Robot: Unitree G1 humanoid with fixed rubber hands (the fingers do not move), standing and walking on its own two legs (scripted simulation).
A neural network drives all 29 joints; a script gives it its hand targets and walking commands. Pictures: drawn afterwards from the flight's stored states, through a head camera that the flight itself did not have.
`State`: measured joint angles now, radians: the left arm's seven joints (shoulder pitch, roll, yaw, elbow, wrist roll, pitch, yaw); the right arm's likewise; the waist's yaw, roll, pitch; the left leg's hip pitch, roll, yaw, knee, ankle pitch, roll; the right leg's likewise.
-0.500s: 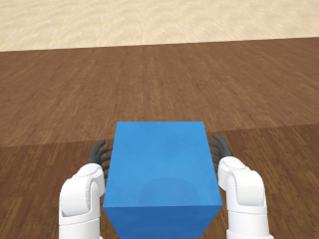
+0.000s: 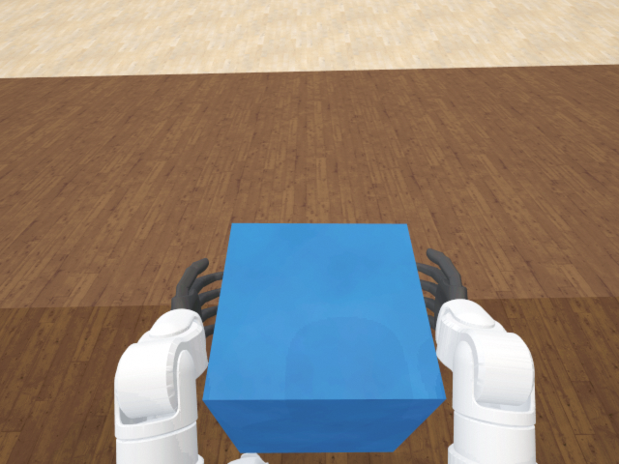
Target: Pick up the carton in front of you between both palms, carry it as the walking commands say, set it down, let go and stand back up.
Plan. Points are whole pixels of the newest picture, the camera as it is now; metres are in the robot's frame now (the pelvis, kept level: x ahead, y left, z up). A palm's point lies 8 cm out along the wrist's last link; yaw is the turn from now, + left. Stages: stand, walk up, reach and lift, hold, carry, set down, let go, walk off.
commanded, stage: carry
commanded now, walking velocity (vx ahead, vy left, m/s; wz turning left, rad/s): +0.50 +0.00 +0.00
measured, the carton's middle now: (318, 345) +0.27 +0.01 +0.02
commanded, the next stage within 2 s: none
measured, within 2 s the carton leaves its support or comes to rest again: neither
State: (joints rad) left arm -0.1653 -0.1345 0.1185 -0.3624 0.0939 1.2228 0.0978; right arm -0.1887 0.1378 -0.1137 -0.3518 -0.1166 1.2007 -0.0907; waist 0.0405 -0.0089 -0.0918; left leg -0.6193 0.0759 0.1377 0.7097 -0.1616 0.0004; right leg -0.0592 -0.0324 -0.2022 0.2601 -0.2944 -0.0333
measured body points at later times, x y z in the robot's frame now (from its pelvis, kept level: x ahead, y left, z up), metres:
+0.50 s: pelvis +0.34 +0.03 +0.00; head +0.35 +0.04 +0.45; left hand +0.62 +0.16 +0.07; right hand +0.61 -0.14 +0.08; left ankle +0.25 +0.10 -0.75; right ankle +0.46 -0.12 -0.70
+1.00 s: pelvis +0.66 -0.02 -0.01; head +0.70 -0.03 +0.44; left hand +1.03 +0.13 +0.10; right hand +1.03 -0.18 +0.10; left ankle +0.79 +0.11 -0.70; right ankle +0.58 -0.09 -0.75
